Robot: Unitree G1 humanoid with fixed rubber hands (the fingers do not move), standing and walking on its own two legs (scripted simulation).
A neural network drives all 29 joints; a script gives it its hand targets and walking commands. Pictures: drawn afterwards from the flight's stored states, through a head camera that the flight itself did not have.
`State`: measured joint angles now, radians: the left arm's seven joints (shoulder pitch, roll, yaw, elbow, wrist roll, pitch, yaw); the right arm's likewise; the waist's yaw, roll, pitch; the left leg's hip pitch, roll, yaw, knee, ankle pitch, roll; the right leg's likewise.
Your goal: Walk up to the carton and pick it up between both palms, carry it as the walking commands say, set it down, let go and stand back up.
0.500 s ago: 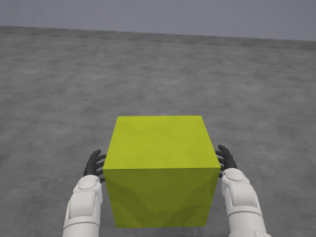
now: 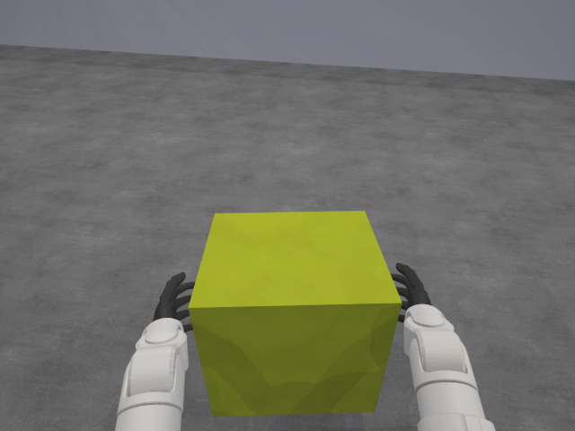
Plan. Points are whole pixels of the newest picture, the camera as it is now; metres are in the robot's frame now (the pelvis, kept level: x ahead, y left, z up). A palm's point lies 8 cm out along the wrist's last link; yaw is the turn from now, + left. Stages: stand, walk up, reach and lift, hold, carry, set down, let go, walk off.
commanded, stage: carry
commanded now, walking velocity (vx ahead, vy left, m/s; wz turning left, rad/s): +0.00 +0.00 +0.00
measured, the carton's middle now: (292, 309) +0.37 -0.01 -0.09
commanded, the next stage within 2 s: hold in 0.26 s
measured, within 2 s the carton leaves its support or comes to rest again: neither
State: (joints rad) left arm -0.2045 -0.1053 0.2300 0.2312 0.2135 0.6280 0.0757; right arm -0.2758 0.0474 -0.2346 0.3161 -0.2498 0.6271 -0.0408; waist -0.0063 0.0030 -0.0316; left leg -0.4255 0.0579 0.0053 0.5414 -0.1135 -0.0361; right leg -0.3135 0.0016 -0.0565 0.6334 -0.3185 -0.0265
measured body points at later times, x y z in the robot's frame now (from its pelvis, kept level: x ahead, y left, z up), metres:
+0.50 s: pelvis +0.03 +0.01 +0.02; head -0.03 +0.02 +0.47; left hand +0.33 +0.21 +0.07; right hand +0.35 -0.16 +0.09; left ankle +0.10 +0.15 -0.72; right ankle +0.01 -0.10 -0.72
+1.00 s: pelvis +0.03 +0.08 +0.02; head +0.07 +0.08 +0.46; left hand +0.36 +0.19 +0.01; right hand +0.32 -0.18 +0.02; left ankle +0.10 +0.15 -0.72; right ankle +0.02 -0.08 -0.72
